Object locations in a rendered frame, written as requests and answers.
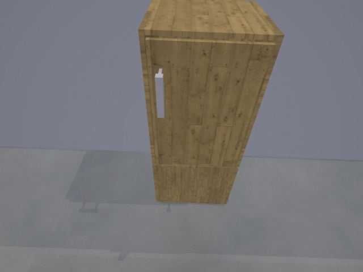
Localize cupboard door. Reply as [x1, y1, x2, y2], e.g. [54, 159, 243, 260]
[145, 37, 276, 167]

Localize handle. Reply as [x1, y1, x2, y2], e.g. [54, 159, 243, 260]
[155, 69, 164, 118]

